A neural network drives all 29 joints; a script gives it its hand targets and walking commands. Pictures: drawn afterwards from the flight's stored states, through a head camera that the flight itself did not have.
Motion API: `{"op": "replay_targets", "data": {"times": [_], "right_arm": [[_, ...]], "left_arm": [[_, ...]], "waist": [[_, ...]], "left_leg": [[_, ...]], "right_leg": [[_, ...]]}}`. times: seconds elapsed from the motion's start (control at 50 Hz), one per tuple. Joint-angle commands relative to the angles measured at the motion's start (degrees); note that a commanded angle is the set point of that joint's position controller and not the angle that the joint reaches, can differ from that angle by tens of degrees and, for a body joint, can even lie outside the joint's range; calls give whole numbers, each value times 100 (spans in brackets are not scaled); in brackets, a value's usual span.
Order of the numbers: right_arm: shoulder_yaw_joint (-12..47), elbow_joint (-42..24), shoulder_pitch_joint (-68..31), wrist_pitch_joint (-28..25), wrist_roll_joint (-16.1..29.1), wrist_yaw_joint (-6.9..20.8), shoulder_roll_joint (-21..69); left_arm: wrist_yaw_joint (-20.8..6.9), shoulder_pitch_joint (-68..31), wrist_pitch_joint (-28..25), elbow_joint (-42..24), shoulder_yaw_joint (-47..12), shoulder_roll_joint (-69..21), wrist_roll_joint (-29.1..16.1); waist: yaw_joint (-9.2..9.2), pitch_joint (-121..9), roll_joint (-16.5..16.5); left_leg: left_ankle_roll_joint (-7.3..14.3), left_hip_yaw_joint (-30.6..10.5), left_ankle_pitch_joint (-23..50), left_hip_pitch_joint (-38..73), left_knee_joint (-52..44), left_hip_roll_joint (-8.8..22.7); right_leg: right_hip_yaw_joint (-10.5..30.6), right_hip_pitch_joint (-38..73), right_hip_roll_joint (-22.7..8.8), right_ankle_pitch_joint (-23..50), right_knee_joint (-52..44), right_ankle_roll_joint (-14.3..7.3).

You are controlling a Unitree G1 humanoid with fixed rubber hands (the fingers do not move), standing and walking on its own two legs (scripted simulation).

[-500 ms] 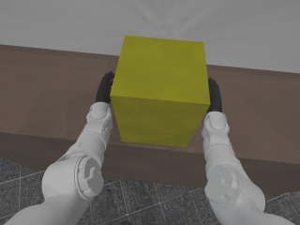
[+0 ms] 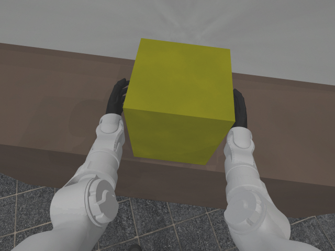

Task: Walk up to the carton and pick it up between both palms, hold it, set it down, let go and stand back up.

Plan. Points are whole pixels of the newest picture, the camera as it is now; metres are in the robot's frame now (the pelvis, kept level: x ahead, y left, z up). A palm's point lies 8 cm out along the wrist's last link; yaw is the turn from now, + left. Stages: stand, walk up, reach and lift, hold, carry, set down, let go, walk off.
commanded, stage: set down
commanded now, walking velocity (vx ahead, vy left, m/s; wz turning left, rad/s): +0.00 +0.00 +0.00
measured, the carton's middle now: (176, 108) +0.47 -0.01 +0.01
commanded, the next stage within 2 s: none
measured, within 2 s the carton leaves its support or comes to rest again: neither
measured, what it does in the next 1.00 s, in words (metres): stands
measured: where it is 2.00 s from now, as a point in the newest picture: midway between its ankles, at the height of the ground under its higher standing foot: outside the picture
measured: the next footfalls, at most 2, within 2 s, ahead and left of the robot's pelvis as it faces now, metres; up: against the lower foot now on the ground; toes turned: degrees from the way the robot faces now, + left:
none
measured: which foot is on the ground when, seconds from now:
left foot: down 0.00-1.00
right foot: down 0.00-1.00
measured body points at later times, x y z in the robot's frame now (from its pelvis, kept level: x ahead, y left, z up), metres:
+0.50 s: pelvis +0.00 +0.00 +0.00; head +0.13 +0.02 +0.43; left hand +0.46 +0.14 +0.02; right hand +0.44 -0.16 +0.02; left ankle +0.00 +0.13 -0.74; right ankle -0.03 -0.11 -0.74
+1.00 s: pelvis +0.00 +0.01 +0.00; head +0.14 +0.02 +0.42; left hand +0.47 +0.14 +0.00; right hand +0.44 -0.17 +0.01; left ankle +0.00 +0.13 -0.74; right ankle -0.03 -0.11 -0.74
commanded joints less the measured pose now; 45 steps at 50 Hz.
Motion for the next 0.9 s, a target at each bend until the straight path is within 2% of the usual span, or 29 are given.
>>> {"op": "replay_targets", "data": {"times": [0.0,0.6,0.62,0.64,0.68,0.72,0.8,0.88], "right_arm": [[1528,343,-3052,-173,-485,712,2174],[1365,-9,-2510,61,-649,702,2333],[1499,-116,-2608,97,-597,734,2208],[1549,-153,-2610,145,-554,741,2176],[1591,-130,-2517,252,-512,741,2168],[1585,-148,-2479,328,-459,724,2052],[1483,-150,-2441,377,-320,622,1580],[1623,-36,-2444,287,128,369,827]], "left_arm": [[-359,-3319,-108,-356,-977,-2349,320],[-428,-2834,17,-602,-607,-2268,669],[-446,-2735,7,-309,-410,-2050,724],[-460,-2697,-17,-252,-353,-1901,719],[-471,-2745,-39,-244,-278,-1736,707],[-453,-2850,-71,-274,-259,-1580,639],[-307,-2980,-157,-291,-257,-1150,521],[-22,-3048,-314,-280,-486,-546,189]], "waist": [[-125,-3948,316],[-140,-3570,306],[39,-3497,240],[71,-3424,169],[54,-3313,125],[23,-3416,156],[-7,-3751,321],[10,-4318,565]], "left_leg": [[-101,584,2516,2906,547,166],[6,563,2521,2886,487,122],[76,608,2360,2501,505,92],[128,632,2102,2144,420,50],[203,664,1621,1679,229,11],[231,665,1510,1636,207,-3],[164,645,1935,2078,423,35],[55,563,2936,2610,866,115]], "right_leg": [[-572,1035,-24,1968,44,284],[-602,899,-48,1814,-9,346],[-486,1207,-66,2034,85,352],[-446,1511,-98,2212,180,383],[-382,1897,-155,2362,313,437],[-358,1874,-178,2310,365,445],[-384,1378,-119,2122,330,393],[-395,657,-3,2240,333,292]]}}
